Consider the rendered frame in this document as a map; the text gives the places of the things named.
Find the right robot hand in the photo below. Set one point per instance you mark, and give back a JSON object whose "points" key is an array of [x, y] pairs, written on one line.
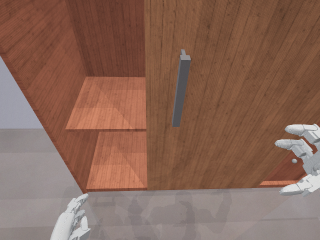
{"points": [[301, 149]]}

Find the left robot hand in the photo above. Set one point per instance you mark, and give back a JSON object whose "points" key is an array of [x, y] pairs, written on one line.
{"points": [[67, 222]]}

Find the handle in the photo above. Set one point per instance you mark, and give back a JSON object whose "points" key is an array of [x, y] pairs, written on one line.
{"points": [[181, 85]]}

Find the wardrobe door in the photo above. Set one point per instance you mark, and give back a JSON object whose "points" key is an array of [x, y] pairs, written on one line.
{"points": [[254, 70], [288, 171]]}

